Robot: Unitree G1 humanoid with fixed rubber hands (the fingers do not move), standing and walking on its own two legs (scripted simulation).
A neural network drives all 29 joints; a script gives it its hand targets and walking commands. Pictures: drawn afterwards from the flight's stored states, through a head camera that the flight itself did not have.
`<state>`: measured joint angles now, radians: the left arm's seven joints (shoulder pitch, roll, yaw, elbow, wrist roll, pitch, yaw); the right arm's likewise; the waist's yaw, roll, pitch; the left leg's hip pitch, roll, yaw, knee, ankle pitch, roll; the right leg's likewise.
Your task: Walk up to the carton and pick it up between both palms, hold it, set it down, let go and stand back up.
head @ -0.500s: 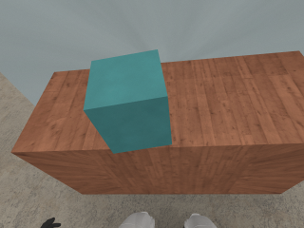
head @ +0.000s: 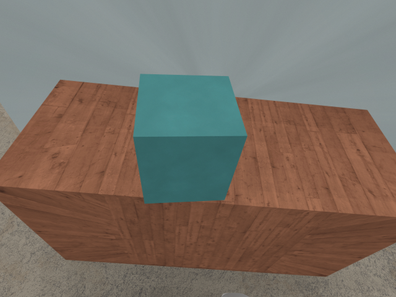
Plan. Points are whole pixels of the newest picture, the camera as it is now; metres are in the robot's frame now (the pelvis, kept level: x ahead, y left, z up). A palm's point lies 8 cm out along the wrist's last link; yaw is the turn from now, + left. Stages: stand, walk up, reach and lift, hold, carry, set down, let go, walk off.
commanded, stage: walk up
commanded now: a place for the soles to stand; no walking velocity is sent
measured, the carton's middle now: (185, 141) +0.46 +0.05 +0.03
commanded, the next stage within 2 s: none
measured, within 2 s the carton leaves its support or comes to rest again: neither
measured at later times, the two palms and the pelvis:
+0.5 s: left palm out of the picture +0.09 +0.30 -0.09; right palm out of the picture +0.12 -0.32 -0.11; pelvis +0.01 -0.02 +0.00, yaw +0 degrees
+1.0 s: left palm out of the picture +0.05 +0.37 -0.10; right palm out of the picture +0.09 -0.26 -0.12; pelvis -0.01 +0.04 +0.00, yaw +2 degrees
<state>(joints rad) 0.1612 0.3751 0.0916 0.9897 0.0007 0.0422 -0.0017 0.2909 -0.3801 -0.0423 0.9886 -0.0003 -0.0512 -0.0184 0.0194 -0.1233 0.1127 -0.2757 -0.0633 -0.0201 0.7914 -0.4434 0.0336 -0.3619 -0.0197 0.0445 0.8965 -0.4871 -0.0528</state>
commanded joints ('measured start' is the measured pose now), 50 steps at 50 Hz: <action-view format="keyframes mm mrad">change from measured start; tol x32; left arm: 1 67 230 35 -18 12 -85 12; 50 -106 171 0 -92 7 -93 50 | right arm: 1 -106 -202 -42 -111 -3 -39 -26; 50 7 -297 -102 -8 -58 19 30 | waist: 1 31 261 -190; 47 -26 -34 -60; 50 -129 327 -77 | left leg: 1 14 182 -193 -61 761 52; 6 -225 60 -43 175 -214 -3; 12 162 191 -219 -218 500 66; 35 -99 150 -190 -335 12 18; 40 -322 92 -146 302 -72 -12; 46 -204 115 -78 203 -96 -13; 50 164 278 -435 -502 83 34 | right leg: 1 259 -99 82 -395 549 -19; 5 362 -347 449 -362 962 -244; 15 42 10 15 -57 57 20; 21 67 -216 297 -441 439 -135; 31 89 -26 68 -237 201 5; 39 131 -400 583 -603 77 -199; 46 75 -334 372 -450 451 -192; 50 -238 18 -2 109 99 36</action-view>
